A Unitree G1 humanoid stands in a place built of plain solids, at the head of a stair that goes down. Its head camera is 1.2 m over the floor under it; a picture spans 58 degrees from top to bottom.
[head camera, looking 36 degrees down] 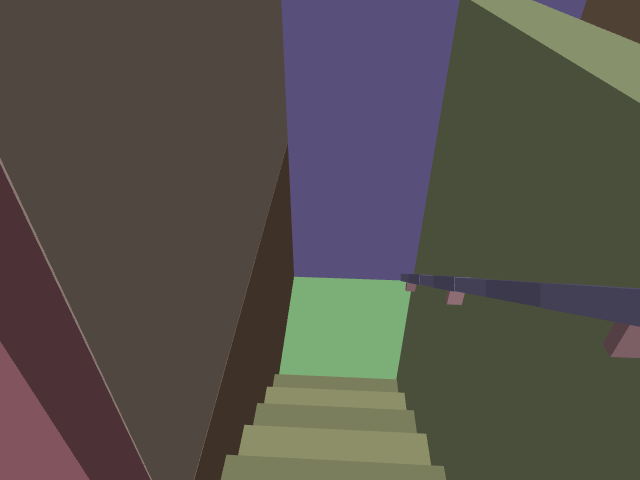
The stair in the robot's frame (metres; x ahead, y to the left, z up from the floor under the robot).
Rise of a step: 0.20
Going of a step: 0.24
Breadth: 0.81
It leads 3 degrees to the right of straight ahead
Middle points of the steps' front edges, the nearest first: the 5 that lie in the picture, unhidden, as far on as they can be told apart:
0.82 -0.05 -0.40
1.06 -0.06 -0.60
1.30 -0.08 -0.80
1.53 -0.09 -1.00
1.77 -0.10 -1.20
